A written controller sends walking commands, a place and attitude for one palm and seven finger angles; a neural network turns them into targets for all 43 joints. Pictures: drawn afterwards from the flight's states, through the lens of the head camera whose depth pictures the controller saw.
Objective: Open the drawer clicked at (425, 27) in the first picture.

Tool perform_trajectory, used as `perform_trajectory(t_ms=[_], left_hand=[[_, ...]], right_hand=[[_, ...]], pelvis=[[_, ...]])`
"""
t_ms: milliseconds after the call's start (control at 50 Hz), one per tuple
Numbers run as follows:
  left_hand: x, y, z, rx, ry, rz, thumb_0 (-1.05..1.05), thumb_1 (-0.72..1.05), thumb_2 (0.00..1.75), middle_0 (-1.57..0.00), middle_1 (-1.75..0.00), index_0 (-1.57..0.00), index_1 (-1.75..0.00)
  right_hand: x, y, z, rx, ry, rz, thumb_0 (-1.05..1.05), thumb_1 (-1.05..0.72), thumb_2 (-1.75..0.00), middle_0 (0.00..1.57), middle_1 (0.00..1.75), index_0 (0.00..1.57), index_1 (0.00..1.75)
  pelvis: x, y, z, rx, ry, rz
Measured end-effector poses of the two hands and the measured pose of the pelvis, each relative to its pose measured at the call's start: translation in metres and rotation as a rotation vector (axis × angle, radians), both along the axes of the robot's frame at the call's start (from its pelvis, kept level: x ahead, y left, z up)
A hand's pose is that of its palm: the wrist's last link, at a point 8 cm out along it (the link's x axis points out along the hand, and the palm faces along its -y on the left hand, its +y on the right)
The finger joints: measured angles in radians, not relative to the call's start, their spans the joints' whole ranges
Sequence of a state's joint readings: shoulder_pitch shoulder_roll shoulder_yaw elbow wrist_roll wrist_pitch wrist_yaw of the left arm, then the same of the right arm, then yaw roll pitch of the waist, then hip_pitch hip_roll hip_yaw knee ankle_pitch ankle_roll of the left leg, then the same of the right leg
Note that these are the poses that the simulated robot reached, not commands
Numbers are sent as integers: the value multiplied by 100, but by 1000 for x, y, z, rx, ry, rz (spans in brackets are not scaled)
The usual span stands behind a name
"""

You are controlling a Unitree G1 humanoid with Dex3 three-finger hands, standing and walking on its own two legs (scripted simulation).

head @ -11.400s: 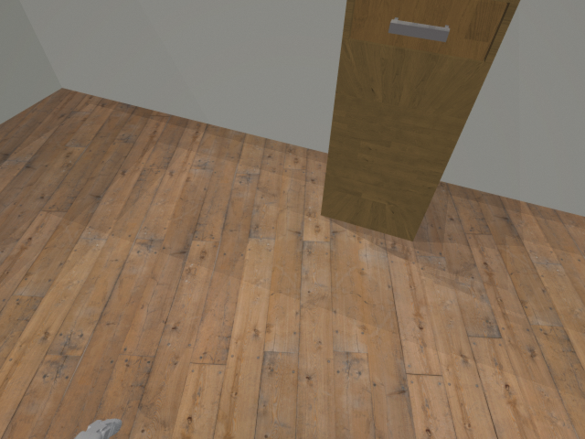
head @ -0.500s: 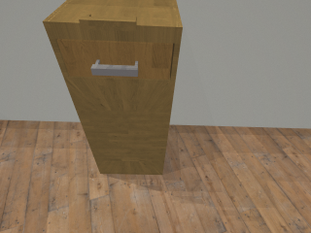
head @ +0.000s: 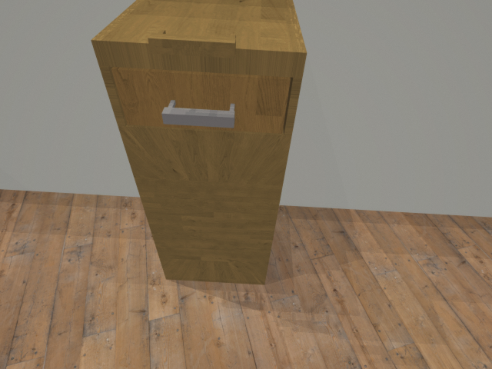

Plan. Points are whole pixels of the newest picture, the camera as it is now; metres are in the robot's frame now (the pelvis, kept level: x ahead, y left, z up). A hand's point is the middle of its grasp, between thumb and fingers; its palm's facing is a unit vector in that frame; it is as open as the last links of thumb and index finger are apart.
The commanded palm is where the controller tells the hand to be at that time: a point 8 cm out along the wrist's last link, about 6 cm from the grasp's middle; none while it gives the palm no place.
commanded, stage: look again from close up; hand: left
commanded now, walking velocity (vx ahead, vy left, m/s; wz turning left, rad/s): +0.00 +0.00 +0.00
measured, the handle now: (200, 111) +0.61 +0.15 +0.12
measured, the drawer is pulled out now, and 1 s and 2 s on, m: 0.00 0.00 0.00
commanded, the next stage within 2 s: raise the hand with hooked fingers in 0.44 s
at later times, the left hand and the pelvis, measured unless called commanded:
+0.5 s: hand out of the picture +0.04 +0.15 -0.17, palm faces +0.01 -0.99 -0.14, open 7.4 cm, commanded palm none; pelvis +0.06 +0.00 +0.00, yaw +0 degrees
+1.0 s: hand (160, 323) +0.21 +0.16 -0.05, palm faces -0.18 -0.24 -0.95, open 8.8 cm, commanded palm +0.22 +0.20 +0.04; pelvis +0.08 -0.05 -0.02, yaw -5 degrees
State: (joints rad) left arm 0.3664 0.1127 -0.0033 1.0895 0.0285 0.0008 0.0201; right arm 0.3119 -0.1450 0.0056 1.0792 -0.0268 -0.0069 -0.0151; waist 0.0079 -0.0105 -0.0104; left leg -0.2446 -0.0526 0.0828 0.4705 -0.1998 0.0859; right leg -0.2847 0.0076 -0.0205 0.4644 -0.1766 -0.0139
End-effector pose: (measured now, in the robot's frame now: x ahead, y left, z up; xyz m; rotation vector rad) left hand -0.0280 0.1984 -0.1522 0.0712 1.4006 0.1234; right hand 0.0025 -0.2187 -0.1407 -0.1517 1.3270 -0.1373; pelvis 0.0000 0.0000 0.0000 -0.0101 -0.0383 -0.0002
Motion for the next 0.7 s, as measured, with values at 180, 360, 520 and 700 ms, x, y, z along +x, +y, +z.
perform_trajectory(t_ms=[180, 360, 520, 700], left_hand=[[14, 8, 4, 20, 11, -8, 0, 91, 89, -20, -30, -20, -30], [37, 6, 7, 25, 31, -13, 0, 91, 89, -20, -30, -20, -30], [67, -2, 5, 13, 30, -30, 1, 92, 89, -20, -30, -20, -30], [216, 42, 109, 467, -555, -297, 6, 92, 87, -21, -33, -21, -33]], right_hand=[[1, 7, -1, 19, 49, -7, 1, -91, -90, 20, 30, 20, 30], [18, 10, -1, 32, 81, -11, 1, -91, -90, 20, 30, 20, 30], [44, 6, 1, 17, 71, -15, 1, -92, -90, 20, 30, 20, 30], [131, -30, 13, -64, -373, -4, 3, -93, -90, 20, 30, 20, 30]], pelvis=[[15, 1, 1, 5, 17, 1], [39, 0, 3, 7, 38, 2], [62, -3, 4, 6, 40, -6], [81, -5, -6, 42, 63, 1]])
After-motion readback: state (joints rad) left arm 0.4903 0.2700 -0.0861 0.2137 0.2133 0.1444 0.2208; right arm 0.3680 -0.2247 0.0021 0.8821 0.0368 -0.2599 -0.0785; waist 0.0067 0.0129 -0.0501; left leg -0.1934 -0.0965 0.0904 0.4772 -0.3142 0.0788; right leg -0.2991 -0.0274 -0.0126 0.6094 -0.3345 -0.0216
